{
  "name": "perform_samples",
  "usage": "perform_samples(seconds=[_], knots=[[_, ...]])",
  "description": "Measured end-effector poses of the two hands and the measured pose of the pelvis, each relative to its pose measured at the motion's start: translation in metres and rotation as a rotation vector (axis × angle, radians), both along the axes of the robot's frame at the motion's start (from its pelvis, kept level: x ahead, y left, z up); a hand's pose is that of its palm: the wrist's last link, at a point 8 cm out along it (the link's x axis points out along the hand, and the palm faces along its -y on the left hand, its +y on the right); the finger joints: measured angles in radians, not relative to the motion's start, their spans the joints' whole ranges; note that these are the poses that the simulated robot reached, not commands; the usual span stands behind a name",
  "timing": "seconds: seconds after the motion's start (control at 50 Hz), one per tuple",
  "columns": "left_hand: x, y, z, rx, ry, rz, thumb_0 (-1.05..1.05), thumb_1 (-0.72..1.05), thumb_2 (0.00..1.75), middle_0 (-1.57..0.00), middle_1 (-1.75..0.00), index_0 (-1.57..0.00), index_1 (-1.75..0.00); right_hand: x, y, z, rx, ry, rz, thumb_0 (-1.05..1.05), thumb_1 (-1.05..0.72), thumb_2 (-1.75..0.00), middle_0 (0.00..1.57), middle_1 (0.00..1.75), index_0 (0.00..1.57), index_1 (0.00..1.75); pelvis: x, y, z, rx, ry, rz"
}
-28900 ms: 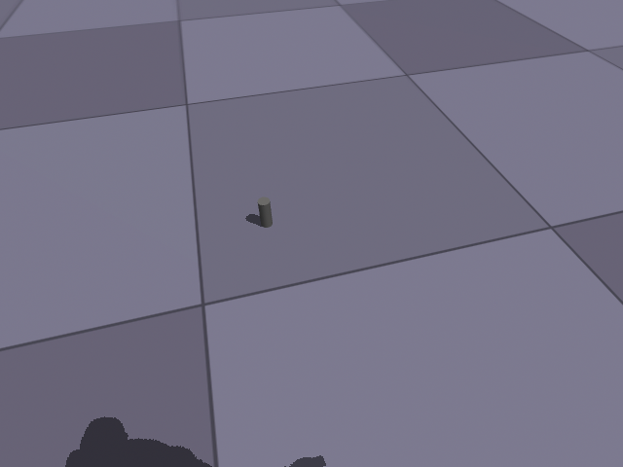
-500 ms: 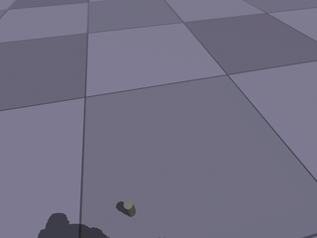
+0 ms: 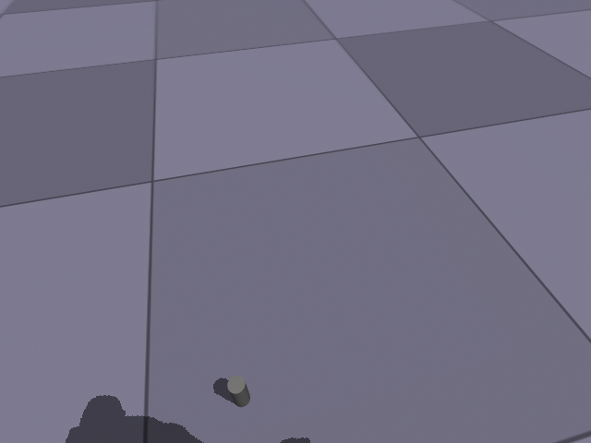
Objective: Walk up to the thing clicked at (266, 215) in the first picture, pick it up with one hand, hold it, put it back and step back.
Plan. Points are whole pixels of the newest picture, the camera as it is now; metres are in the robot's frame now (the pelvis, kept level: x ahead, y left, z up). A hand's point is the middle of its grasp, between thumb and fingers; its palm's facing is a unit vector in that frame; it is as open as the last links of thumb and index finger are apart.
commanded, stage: stand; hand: left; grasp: from the side
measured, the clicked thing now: (239, 391) +0.41 +0.19 -0.71
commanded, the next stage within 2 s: step back in 0.56 s
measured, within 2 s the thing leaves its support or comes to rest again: neither
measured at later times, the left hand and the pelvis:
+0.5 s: hand out of the picture +0.07 +0.25 -0.16, palm faces -0.02 -0.94 -0.34, open 7.4 cm; pelvis +0.01 +0.00 +0.00, yaw +0 degrees
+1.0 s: hand out of the picture +0.09 +0.30 -0.19, palm faces -0.02 -0.92 -0.39, open 7.4 cm; pelvis -0.07 +0.04 -0.04, yaw +0 degrees
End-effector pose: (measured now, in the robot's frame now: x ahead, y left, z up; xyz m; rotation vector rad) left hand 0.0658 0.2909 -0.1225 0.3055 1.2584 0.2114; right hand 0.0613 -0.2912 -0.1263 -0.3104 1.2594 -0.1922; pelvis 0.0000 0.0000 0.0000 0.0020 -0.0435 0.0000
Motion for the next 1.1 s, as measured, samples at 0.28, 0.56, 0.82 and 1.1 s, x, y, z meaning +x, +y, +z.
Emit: perform_samples(seconds=[0.28,0.56,0.82,1.1], knots=[[0.001,0.001,0.001,0.002,0.004,-0.003,0.01,0.90,0.90,-0.21,-0.30,-0.20,-0.30,0.006,-0.002,0.001,0.000,-0.006,0.000,0.01,-0.90,-0.90,0.20,0.30,0.21,0.30,0.003,-0.001,0.000,0.000,0.007,0.002],[0.002,-0.002,0.000,-0.002,0.006,-0.006,0.01,0.90,0.90,-0.21,-0.30,-0.20,-0.30,0.006,-0.005,0.001,-0.003,-0.001,-0.004,0.01,-0.90,-0.90,0.20,0.30,0.21,0.30,0.006,-0.002,0.000,0.000,0.006,-0.003],[0.003,0.024,-0.007,0.060,-0.065,-0.030,0.01,0.90,0.90,-0.21,-0.30,-0.20,-0.30,-0.005,-0.024,-0.008,-0.049,-0.025,-0.010,0.01,-0.90,-0.90,0.20,0.30,0.21,0.30,-0.038,0.004,-0.021,-0.007,0.013,0.008],[-0.001,0.051,-0.023,0.030,-0.130,-0.091,0.01,0.90,0.90,-0.20,-0.30,-0.20,-0.30,-0.109,0.018,0.003,-0.106,0.078,-0.040,0.01,-0.90,-0.90,0.20,0.30,0.21,0.30,-0.084,0.041,-0.024,-0.019,0.026,-0.008]])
